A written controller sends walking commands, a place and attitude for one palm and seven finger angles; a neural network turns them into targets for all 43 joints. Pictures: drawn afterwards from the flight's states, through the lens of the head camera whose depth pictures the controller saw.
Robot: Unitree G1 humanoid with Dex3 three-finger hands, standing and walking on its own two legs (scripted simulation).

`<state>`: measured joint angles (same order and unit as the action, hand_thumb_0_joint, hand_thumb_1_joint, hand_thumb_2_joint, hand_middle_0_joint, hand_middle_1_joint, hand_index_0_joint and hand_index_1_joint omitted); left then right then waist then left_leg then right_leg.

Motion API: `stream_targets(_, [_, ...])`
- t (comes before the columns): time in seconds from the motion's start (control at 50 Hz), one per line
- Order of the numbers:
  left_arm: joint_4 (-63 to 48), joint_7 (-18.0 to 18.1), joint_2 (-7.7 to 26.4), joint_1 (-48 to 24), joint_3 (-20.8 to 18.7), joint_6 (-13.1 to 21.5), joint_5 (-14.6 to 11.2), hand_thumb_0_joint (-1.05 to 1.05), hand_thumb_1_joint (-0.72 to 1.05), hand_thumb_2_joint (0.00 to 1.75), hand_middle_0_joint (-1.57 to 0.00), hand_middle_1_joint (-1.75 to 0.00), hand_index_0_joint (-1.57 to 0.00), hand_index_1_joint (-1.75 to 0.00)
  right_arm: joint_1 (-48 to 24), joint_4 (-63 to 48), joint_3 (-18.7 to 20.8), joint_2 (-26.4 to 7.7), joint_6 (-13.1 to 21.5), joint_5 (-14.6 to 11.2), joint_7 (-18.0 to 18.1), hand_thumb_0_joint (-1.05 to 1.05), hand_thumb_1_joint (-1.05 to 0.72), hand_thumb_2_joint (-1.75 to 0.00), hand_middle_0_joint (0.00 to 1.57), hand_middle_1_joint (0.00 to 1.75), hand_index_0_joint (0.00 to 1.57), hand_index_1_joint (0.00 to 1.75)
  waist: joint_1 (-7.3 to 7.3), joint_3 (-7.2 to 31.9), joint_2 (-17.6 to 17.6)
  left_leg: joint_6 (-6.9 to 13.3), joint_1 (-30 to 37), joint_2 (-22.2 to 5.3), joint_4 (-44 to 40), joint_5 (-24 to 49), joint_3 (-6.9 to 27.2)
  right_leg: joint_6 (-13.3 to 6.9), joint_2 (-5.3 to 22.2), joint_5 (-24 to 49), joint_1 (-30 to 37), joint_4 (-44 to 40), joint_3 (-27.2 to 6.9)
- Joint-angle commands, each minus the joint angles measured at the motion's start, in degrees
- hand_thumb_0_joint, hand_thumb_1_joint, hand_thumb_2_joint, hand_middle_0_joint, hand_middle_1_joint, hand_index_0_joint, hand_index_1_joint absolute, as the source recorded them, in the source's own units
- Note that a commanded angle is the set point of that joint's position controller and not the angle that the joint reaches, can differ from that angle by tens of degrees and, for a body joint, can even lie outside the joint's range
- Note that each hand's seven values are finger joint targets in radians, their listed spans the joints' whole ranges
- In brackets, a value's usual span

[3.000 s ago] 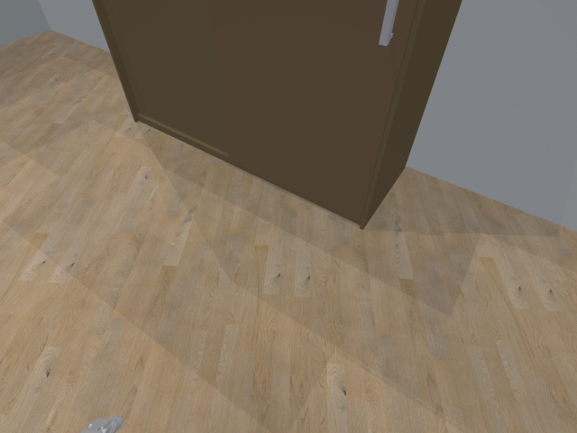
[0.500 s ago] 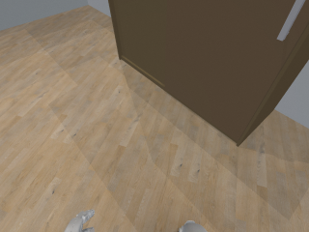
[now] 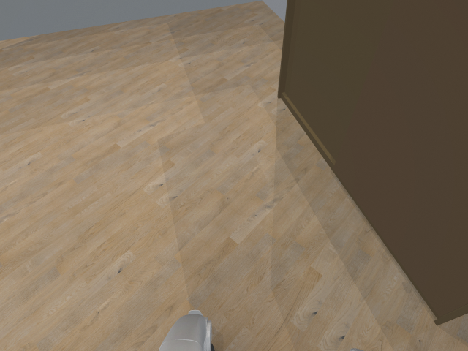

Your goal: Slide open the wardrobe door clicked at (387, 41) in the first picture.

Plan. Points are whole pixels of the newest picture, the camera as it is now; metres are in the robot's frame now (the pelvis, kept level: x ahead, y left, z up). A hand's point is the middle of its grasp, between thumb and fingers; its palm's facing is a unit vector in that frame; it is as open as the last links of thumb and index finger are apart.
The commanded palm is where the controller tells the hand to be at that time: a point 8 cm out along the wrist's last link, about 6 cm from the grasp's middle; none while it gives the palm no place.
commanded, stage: walk to a spot facing it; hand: right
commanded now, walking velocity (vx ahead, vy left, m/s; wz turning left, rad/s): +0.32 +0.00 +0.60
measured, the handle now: out of the picture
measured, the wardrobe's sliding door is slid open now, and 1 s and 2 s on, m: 0.00 0.00 0.00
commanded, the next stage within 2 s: turn to face it in 0.86 s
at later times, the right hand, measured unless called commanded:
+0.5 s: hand (341, 282) +0.31 -0.19 -0.17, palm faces -0.18 +0.95 -0.25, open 7.3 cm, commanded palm none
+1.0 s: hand (289, 189) +0.55 -0.09 -0.16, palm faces -0.56 +0.79 -0.24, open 7.4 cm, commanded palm none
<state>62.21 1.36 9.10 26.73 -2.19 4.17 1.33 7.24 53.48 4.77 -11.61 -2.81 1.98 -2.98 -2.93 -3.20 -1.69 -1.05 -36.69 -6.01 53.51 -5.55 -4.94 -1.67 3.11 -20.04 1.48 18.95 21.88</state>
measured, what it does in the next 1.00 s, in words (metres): walks ahead, turning left: left foot, then right foot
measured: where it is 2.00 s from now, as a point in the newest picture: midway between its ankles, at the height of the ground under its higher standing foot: (232, 317)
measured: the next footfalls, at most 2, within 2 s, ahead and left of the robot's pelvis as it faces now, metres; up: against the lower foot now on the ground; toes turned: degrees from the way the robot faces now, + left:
left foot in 0.18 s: +0.21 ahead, +0.12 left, +0.00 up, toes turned +14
right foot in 0.56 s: +0.42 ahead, -0.10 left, +0.00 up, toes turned +10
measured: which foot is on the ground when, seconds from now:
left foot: up 0.00-0.16, down 0.18-0.58, up 0.60-1.00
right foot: down 0.00-0.18, up 0.20-0.54, down 0.56-1.00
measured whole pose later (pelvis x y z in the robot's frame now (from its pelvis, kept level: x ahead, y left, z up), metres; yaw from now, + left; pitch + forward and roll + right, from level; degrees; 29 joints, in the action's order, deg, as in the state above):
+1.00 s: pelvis +0.35 +0.01 -0.01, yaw +36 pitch +1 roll +0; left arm 55.4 0.3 12.8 15.6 -4.2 -0.8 1.7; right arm 8.8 49.7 5.1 -12.3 -3.1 1.3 -1.8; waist -2.3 -5.1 0.9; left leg -1.9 -22.5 -4.0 40.1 -16.9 -6.4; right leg 2.7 12.1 -20.8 -11.1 34.4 22.3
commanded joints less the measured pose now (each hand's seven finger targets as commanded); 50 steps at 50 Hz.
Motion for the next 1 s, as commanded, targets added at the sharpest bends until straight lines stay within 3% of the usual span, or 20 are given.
stream_targets(0.0, [-1.54,0.43,7.04,5.86,-1.17,0.86,0.43,0.0,0.9,0.9,-0.2,-0.3,-0.2,-0.3,-10.29,-6.49,-0.7,0.17,2.39,-0.07,-0.25,0.0,-0.9,-0.9,0.2,0.3,0.2,0.3,-1.76,-5.77,7.51,1.61,-5.81,1.93,-9.14,-3.95,-3.48,-3.5,16.96,35.22,5.07,-5.28,-7.08])
stream_targets(0.08, [-2.43,0.27,10.02,4.01,-2.1,0.37,0.23,0.0,0.9,0.9,-0.2,-0.3,-0.2,-0.3,-1.69,-4.41,-0.05,-2.18,3.64,-0.02,0.38,0.0,-0.9,-0.9,0.2,0.3,0.2,0.3,2.51,1.78,9.69,5.78,8.29,7.68,-16.56,-10.88,-7.32,-2.19,17.68,63.95,8.36,11.25,-2.26])
stream_targets(0.12, [-4.74,-0.37,11.52,-0.25,-2.27,0.16,-0.63,0.0,0.9,0.9,-0.2,-0.3,-0.2,-0.3,13.58,0.08,1.63,-6.56,4.8,0.24,0.81,0.0,-0.9,-0.9,0.2,0.3,0.2,0.3,10.45,10.73,8.73,8.08,33.77,7.54,-23.7,-3.19,-5.81,1.04,15.96,55.49,-4.08,33.37,-0.19])
stream_targets(0.14, [-6.62,-1.03,7.8,1.08,-1.66,0.04,-1.5,0.0,0.9,0.9,-0.2,-0.3,-0.2,-0.3,19.19,1.2,2.9,-13.0,5.43,0.04,1.48,0.0,-0.9,-0.9,0.2,0.3,0.2,0.3,11.8,17.81,-3.03,14.44,54.25,-7.48,-24.46,4.32,16.86,4.05,8.55,11.81,-25.74,51.05,-2.34])
stream_targets(0.16, [-8.72,-0.54,5.67,-1.72,-1.3,0.24,-1.65,0.0,0.9,0.9,-0.2,-0.3,-0.2,-0.3,21.27,1.93,3.6,-17.13,5.21,-1.5,2.34,0.0,-0.9,-0.9,0.2,0.3,0.2,0.3,10.86,21.82,-8.28,20.58,60.85,-17.91,-29.25,18.18,38.74,5.84,1.25,-15.06,-39.41,67.18,-9.84])
stream_targets(0.18, [-9.71,-0.1,7.58,-6.45,-2.03,0.13,-1.38,0.0,0.9,0.9,-0.2,-0.3,-0.2,-0.3,19.18,1.27,3.64,-15.98,4.68,-2.04,3.13,0.0,-0.9,-0.9,0.2,0.3,0.2,0.3,10.72,15.56,0.45,21.2,53.63,-18.29,-32.04,15.47,34.58,4.09,4.28,-10.13,-41.12,68.64,-17.74])
stream_targets(0.2, [-10.15,-0.54,6.03,-7.43,-2.06,0.04,-1.07,0.0,0.9,0.9,-0.2,-0.3,-0.2,-0.3,14.95,0.2,2.87,-13.27,4.87,-1.97,3.27,0.0,-0.9,-0.9,0.2,0.3,0.2,0.3,8.63,9.14,2.17,18.15,44.49,-15.3,-33.4,12.06,27.5,4.08,6.98,-3.23,-40.79,65.53,-19.12])
stream_targets(0.3, [-9.09,-0.63,3.64,-5.37,-1.9,-2.58,0.0,0.0,0.9,0.9,-0.2,-0.3,-0.2,-0.3,5.49,-1.03,1.27,-8.74,6.66,-0.43,3.53,0.0,-0.9,-0.9,0.2,0.3,0.2,0.3,0.02,-0.06,0.4,13.24,16.38,-7.67,-37.75,9.07,14.59,5.98,8.31,-0.65,-29.92,47.75,-19.49])
stream_targets(0.4, [-12.62,-1.6,3.58,-12.43,-1.5,-2.17,-0.05,0.0,0.9,0.9,-0.2,-0.3,-0.2,-0.3,7.03,-1.22,1.71,-9.51,6.27,-0.49,2.73,0.0,-0.9,-0.9,0.2,0.3,0.2,0.3,2.14,1.83,-8.0,10.97,17.37,-2.12,-34.67,5.09,13.3,6.76,4.26,6.54,-26.14,27.76,-16.75])
stream_targets(0.46, [-14.5,-1.39,5.51,-16.77,-1.62,-1.43,-0.25,0.0,0.9,0.9,-0.2,-0.3,-0.2,-0.3,8.38,-1.94,2.22,-10.67,5.49,-0.67,2.65,0.0,-0.9,-0.9,0.2,0.3,0.2,0.3,3.99,3.27,-9.48,10.41,22.11,-3.0,-31.28,7.03,17.17,6.22,1.74,5.35,-24.17,20.63,-16.1])
stream_targets(0.5, [-14.26,-0.87,7.23,-15.75,-1.87,-1.08,-0.36,0.0,0.9,0.9,-0.2,-0.3,-0.2,-0.3,8.27,-2.36,2.28,-10.83,4.85,-0.96,2.8,0.0,-0.9,-0.9,0.2,0.3,0.2,0.3,2.91,4.67,-6.8,8.62,21.12,-2.24,-26.26,8.84,17.76,6.2,0.83,8.33,-16.33,12.44,-15.57])
stream_targets(0.52, [-12.89,-0.34,9.64,-11.63,-2.35,-0.8,-0.2,0.0,0.9,0.9,-0.2,-0.3,-0.2,-0.3,7.78,-3.01,2.02,-9.65,4.56,-1.23,2.89,0.0,-0.9,-0.9,0.2,0.3,0.2,0.3,0.67,6.76,-2.68,6.41,16.46,0.33,-19.39,7.88,16.1,5.47,2.59,12.07,-6.04,6.52,-17.05])
stream_targets(0.56, [-11.27,-0.14,19.61,-2.13,-4.06,-0.98,0.6,0.0,0.9,0.9,-0.2,-0.3,-0.2,-0.3,10.1,-4.54,0.79,-4.49,4.64,-2.0,2.29,0.0,-0.9,-0.9,0.2,0.3,0.2,0.3,-2.24,15.18,20.56,0.25,0.05,9.25,10.96,-32.0,4.63,-4.76,28.99,28.19,9.45,2.15,-41.46])
stream_targets(0.58, [-12.34,-0.44,17.52,-5.14,-3.4,-1.85,0.14,0.0,0.9,0.9,-0.2,-0.3,-0.2,-0.3,10.02,-4.23,0.94,-6.74,4.23,-1.42,2.62,0.0,-0.9,-0.9,0.2,0.3,0.2,0.3,-1.45,12.1,14.3,0.15,0.87,5.18,16.78,-31.66,7.04,-6.71,29.39,24.4,2.32,1.88,-38.7])
stream_targets(0.64, [-14.01,-0.19,11.49,-14.68,-1.67,-1.63,0.25,0.0,0.9,0.9,-0.2,-0.3,-0.2,-0.3,7.69,-3.87,1.77,-6.56,2.88,-0.53,1.5,0.0,-0.9,-0.9,0.2,0.3,0.2,0.3,2.0,1.22,11.97,-1.32,1.29,1.99,19.46,-21.66,5.11,-3.47,21.65,20.84,-11.67,-1.93,-26.67])
stream_targets(0.7, [-13.3,0.05,10.56,-15.86,-1.63,-1.72,0.06,0.0,0.9,0.9,-0.2,-0.3,-0.2,-0.3,9.92,-3.75,1.45,-4.36,1.31,-0.94,1.11,0.0,-0.9,-0.9,0.2,0.3,0.2,0.3,3.82,2.81,13.35,-2.13,4.35,1.21,15.9,-17.03,2.66,-2.56,18.52,27.56,-11.92,-0.56,-15.64])
stream_targets(0.8, [-12.35,-0.04,11.12,-14.1,-2.7,-2.38,0.05,0.0,0.9,0.9,-0.2,-0.3,-0.2,-0.3,5.0,-6.03,1.42,-2.91,-0.12,-0.75,0.9,0.0,-0.9,-0.9,0.2,0.3,0.2,0.3,2.48,1.73,12.09,-2.81,5.84,0.16,4.76,-14.09,0.77,-3.57,19.23,20.75,-11.88,-2.15,-11.47])
stream_targets(0.94, [-11.0,-0.63,13.09,-11.98,-4.32,-3.38,0.45,0.0,0.9,0.9,-0.2,-0.3,-0.2,-0.3,3.23,-7.46,1.02,-2.98,1.45,-0.45,1.42,0.0,-0.9,-0.9,0.2,0.3,0.2,0.3,1.88,5.13,12.51,-0.49,15.7,3.3,-16.34,-12.02,-2.53,-1.74,19.9,28.21,-7.17,8.94,-8.01])
stream_targets(0.96, [-10.5,-0.79,12.68,-11.52,-4.06,-3.5,0.26,0.0,0.9,0.9,-0.2,-0.3,-0.2,-0.3,7.08,-6.05,1.06,-3.92,2.19,-0.27,1.84,0.0,-0.9,-0.9,0.2,0.3,0.2,0.3,3.92,7.5,9.49,0.26,23.46,3.96,-23.95,-5.15,-2.44,0.26,18.08,27.73,-9.76,15.32,-6.96])
stream_targets(0.98, [-10.26,-1.3,9.7,-8.69,-3.31,-3.69,-0.29,0.0,0.9,0.9,-0.2,-0.3,-0.2,-0.3,11.23,-4.38,1.6,-8.81,3.26,0.39,2.68,0.0,-0.9,-0.9,0.2,0.3,0.2,0.3,5.65,11.44,-3.33,2.64,36.39,-3.14,-28.55,8.39,5.94,3.2,13.76,17.8,-19.86,27.12,-4.99])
